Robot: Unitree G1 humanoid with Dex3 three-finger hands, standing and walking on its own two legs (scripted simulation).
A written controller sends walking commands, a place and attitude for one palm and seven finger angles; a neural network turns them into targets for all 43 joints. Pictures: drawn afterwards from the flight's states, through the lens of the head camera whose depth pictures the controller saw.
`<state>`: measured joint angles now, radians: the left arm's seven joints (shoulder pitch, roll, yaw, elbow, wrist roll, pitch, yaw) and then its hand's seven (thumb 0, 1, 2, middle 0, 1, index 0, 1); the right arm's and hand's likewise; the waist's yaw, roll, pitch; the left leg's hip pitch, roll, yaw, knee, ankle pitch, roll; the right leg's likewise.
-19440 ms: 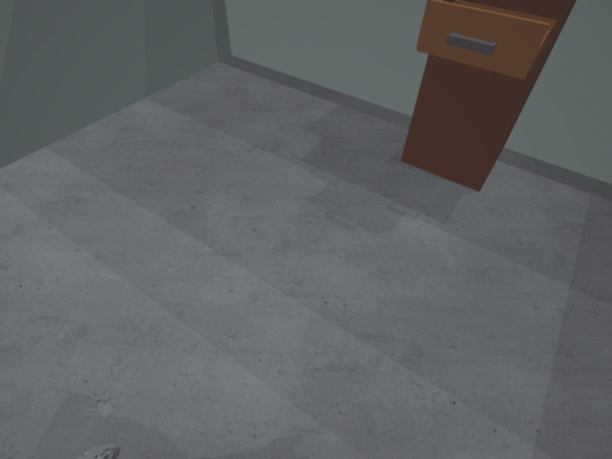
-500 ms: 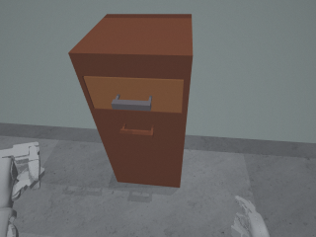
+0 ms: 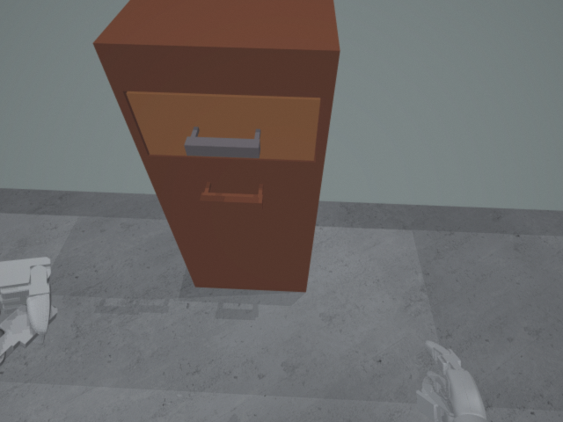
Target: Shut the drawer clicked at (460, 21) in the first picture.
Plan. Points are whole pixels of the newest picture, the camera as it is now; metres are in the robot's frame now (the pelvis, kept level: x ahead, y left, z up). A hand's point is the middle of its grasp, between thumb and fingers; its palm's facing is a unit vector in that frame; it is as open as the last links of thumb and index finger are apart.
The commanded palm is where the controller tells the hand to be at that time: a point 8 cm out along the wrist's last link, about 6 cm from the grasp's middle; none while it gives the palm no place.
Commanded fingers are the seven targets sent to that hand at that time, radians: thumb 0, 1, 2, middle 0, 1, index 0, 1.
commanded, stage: step back with the hand held close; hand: left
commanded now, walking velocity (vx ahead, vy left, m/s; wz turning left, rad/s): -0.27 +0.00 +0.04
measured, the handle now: (224, 139) +0.64 +0.17 +0.01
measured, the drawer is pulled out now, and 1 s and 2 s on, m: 0.00 0.00 0.00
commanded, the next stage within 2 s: stop stepping back and stand still in 0.84 s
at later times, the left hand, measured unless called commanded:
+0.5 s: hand (7, 382) +0.13 +0.24 +0.16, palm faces +0.36 -0.83 -0.43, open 3.2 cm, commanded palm +0.06 +0.29 +0.18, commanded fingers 0.00 0.90 0.90 -1.40 -1.60 -1.40 -1.60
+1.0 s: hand out of the picture +0.04 +0.25 +0.18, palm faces +0.22 -0.89 -0.41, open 3.2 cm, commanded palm -0.01 +0.30 +0.18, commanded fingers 0.00 0.90 0.90 -1.40 -1.60 -1.40 -1.60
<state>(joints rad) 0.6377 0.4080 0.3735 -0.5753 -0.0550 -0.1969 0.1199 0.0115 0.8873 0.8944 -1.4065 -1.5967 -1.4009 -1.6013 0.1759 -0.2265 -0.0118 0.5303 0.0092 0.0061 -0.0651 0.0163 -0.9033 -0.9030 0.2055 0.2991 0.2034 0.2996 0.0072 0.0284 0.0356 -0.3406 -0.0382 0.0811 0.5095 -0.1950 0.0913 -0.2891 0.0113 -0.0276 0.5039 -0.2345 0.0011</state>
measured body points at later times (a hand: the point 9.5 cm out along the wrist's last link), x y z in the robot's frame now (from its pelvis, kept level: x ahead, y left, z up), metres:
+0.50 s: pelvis -0.06 +0.01 -0.01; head -0.03 +0.03 +0.44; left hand +0.10 +0.29 +0.18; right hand +0.11 -0.24 -0.09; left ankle +0.05 +0.06 -0.73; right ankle +0.01 -0.12 -0.73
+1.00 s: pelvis -0.16 +0.03 -0.01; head -0.14 +0.08 +0.43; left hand +0.02 +0.29 +0.20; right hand +0.02 -0.19 -0.08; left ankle +0.02 +0.07 -0.73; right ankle -0.27 -0.11 -0.73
